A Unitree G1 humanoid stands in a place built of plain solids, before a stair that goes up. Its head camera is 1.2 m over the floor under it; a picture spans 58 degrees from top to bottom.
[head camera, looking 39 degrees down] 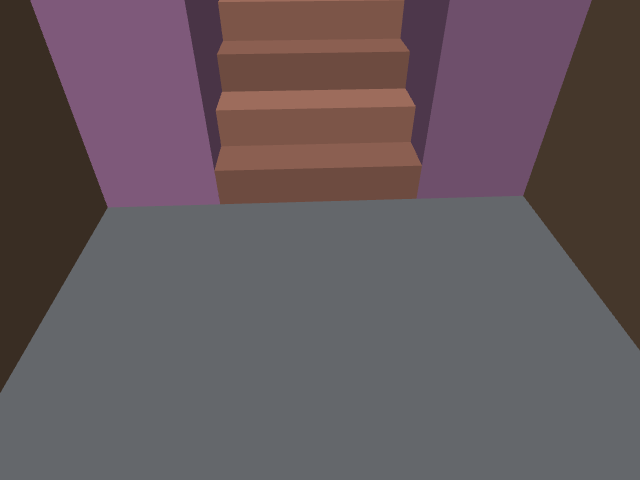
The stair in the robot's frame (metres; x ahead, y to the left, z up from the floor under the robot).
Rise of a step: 0.19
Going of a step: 0.25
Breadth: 0.99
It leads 3 degrees to the left of straight ahead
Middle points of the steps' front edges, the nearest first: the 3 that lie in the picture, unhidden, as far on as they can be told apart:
1.78 0.00 0.19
2.03 0.02 0.38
2.28 0.03 0.56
